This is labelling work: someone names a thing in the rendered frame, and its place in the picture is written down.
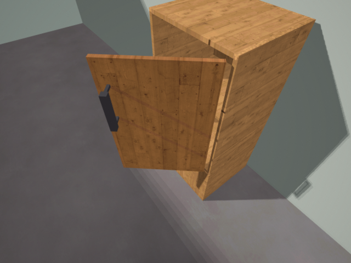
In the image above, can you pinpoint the handle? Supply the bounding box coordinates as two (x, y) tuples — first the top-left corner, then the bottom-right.
(99, 84), (119, 132)

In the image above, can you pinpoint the cupboard door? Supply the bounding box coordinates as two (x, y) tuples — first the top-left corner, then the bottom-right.
(86, 54), (227, 171)

